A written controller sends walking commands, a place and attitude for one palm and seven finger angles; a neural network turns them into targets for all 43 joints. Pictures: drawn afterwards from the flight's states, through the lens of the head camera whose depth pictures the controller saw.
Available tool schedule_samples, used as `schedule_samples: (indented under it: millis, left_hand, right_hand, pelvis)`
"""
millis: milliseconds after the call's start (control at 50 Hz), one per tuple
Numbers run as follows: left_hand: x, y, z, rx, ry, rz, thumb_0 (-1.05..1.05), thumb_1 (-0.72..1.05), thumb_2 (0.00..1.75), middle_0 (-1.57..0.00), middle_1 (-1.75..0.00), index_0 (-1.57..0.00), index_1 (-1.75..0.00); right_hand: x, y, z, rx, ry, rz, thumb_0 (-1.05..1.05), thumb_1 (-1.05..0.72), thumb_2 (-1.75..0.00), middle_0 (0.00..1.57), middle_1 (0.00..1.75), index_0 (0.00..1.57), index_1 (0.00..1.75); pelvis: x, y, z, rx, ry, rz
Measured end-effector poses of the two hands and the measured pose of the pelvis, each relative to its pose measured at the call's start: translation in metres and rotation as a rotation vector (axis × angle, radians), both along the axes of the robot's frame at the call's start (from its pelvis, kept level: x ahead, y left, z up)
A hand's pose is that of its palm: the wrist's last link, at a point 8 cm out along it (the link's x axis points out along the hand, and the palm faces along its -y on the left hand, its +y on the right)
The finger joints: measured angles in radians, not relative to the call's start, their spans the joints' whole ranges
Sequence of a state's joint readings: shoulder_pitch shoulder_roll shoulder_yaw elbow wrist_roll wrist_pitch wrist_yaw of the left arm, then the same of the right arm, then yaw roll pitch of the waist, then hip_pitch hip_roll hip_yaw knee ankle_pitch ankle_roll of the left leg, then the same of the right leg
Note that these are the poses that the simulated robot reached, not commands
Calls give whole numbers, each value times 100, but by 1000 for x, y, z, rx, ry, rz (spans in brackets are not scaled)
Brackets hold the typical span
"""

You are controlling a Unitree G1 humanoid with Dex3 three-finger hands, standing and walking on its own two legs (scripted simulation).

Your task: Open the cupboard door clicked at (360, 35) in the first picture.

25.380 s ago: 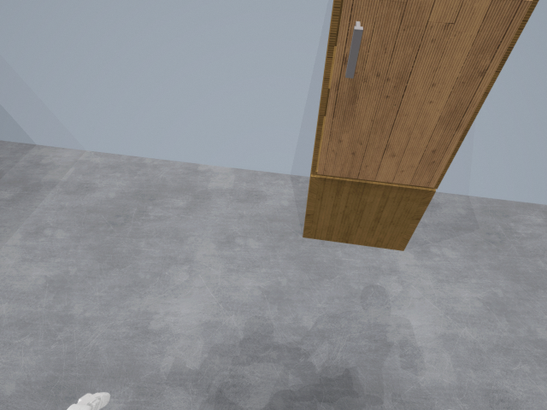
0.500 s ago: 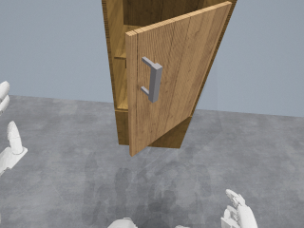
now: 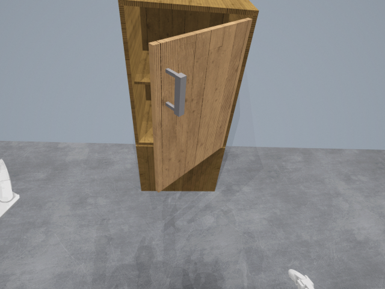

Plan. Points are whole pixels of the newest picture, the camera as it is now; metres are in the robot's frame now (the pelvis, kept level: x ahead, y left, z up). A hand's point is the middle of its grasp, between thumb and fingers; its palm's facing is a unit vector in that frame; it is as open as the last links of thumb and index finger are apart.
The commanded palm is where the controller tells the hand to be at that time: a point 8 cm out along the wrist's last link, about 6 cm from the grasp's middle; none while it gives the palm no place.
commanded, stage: stop stepping back and stand still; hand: left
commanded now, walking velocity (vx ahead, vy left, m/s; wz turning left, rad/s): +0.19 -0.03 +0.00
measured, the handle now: (174, 92) +0.58 +0.11 +0.14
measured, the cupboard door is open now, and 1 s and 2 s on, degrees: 42 42 42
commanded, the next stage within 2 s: let the arm hang, fingers relaxed in 1.58 s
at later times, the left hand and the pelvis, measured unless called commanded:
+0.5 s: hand (5, 243) +0.12 +0.25 +0.19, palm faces +0.50 -0.71 -0.48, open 7.4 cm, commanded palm +0.06 +0.27 +0.20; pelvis -0.07 -0.03 +0.03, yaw +1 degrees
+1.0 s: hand out of the picture +0.13 +0.27 +0.18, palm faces +0.41 -0.78 -0.47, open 7.4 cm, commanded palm +0.07 +0.31 +0.20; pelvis -0.08 +0.01 +0.02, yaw +0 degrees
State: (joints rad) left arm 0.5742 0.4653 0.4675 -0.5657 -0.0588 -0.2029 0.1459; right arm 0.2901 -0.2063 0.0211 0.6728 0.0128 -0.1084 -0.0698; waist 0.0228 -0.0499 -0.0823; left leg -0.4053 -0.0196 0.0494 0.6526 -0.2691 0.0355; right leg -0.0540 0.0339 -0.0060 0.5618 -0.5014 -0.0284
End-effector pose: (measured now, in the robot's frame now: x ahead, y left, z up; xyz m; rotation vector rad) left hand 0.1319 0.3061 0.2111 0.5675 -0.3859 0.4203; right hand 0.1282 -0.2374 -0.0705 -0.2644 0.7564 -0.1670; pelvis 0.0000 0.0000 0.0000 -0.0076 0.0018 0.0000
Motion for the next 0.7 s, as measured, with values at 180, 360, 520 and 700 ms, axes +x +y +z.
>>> schedule_samples:
  millis: [180,360,520,700]
  left_hand:
    - [3,-17,-15,-66,112,-38,1,89,90,-20,-30,-21,-30]
    - [-64,-45,11,79,124,-4,1,89,90,-21,-30,-22,-31]
    - [-57,-32,-2,-50,177,130,1,89,90,-21,-30,-21,-31]
    - [-50,-31,-4,-35,142,16,1,89,90,-21,-30,-21,-31]
  right_hand:
    - [-52,-5,9,46,-51,-59,1,-90,-90,20,30,20,30]
    - [-74,-26,-13,61,51,-5,1,-90,-90,21,30,20,30]
    - [-68,-43,0,57,7,-30,1,-90,-90,20,30,20,30]
    - [-46,-31,20,-18,-59,-9,1,-90,-90,20,30,20,30]
  pelvis:
    - [-44,-7,12,17,-62,-10]
    - [-73,-29,13,39,-27,-7]
    - [-74,-30,31,81,3,16]
    - [-70,-12,22,19,3,13]
